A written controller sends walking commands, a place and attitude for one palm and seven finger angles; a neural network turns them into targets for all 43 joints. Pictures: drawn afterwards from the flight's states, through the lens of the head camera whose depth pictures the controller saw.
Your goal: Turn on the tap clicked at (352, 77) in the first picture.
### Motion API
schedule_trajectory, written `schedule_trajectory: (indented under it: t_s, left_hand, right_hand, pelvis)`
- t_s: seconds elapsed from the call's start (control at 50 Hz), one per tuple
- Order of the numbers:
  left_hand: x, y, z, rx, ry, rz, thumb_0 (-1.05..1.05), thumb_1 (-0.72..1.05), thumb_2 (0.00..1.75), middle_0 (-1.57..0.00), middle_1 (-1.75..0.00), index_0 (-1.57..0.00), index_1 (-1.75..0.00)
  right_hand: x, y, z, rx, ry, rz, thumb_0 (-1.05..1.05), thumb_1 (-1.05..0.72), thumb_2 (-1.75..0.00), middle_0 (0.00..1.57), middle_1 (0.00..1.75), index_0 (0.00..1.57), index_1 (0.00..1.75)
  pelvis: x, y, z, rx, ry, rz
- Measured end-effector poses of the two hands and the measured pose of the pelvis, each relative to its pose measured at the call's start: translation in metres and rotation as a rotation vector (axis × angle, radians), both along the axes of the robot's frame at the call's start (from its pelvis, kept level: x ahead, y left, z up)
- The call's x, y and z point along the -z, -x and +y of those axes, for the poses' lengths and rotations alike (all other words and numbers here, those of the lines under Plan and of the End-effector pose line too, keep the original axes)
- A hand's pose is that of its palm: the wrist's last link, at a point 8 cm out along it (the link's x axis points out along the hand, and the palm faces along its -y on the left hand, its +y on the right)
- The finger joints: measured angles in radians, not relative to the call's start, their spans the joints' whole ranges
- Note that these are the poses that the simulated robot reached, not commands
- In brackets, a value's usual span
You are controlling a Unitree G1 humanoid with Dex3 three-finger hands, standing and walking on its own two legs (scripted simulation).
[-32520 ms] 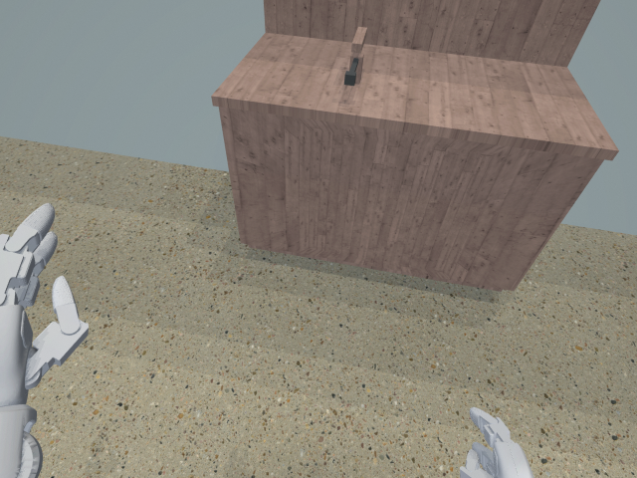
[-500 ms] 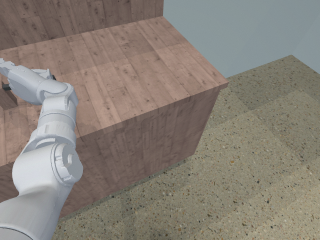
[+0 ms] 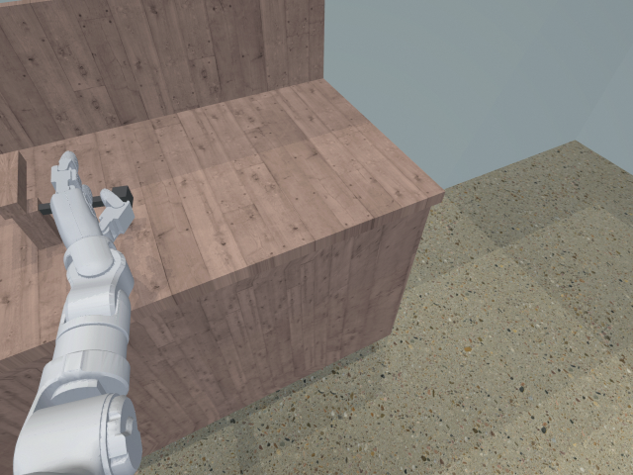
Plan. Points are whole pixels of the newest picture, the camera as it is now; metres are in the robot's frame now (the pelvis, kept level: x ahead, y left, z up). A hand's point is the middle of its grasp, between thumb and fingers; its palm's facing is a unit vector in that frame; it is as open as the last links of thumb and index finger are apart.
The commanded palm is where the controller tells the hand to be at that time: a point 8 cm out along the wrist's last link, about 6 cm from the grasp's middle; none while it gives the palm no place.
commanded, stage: draw the hand back beside the body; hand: left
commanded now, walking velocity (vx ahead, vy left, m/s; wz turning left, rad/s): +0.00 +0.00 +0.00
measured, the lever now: (122, 198) +0.55 +0.31 +0.04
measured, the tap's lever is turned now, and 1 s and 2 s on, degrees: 76 76 76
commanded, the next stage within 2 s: step back with the hand held close in 1.22 s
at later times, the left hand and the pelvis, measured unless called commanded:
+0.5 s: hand (53, 310) +0.27 +0.25 +0.15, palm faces +0.35 -0.92 -0.19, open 7.6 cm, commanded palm +0.22 +0.29 +0.16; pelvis -0.04 +0.02 +0.02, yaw +1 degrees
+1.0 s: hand out of the picture +0.15 +0.26 +0.18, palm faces +0.43 -0.84 -0.32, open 7.5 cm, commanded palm +0.11 +0.30 +0.19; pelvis -0.04 +0.01 +0.02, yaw +1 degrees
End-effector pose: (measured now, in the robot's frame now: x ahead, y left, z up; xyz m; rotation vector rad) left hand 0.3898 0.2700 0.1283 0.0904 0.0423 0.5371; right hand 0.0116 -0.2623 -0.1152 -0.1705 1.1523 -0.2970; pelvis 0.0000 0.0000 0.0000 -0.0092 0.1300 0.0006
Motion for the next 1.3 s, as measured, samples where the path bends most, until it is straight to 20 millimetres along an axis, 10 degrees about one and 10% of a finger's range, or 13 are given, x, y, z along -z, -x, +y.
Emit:
schedule_trajectory:
  t_s: [0.4, 1.0, 1.3]
  left_hand:
    - [-0.028, 0.133, 0.014, 0.219, -0.144, -0.089, 0.02, 0.9, 0.9, -0.18, -0.23, -0.17, -0.23]
    - [-0.06, 0.279, 0.027, 0.126, -0.342, -0.157, 0.02, 0.89, 0.9, -0.2, -0.3, -0.2, -0.3]
    - [-0.058, 0.274, 0.024, 0.103, -0.317, -0.168, 0.02, 0.89, 0.9, -0.2, -0.3, -0.2, -0.3]
  right_hand:
    - [-0.066, -0.131, 0.042, -0.206, -0.012, -0.497, 0.01, -0.9, -0.9, 0.2, 0.3, 0.2, 0.3]
    - [-0.059, -0.124, 0.051, -0.269, -0.023, -0.505, 0.02, -0.9, -0.9, 0.2, 0.3, 0.2, 0.3]
    - [-0.068, -0.144, 0.061, -0.313, -0.036, -0.558, 0.02, -0.9, -0.9, 0.2, 0.3, 0.2, 0.3]
  pelvis:
    - [-0.016, 0.037, 0.014, -0.01, -0.002, -0.196]
    - [-0.018, 0.037, 0.014, -0.023, 0.0, -0.254]
    - [-0.018, 0.034, 0.009, -0.033, -0.003, -0.259]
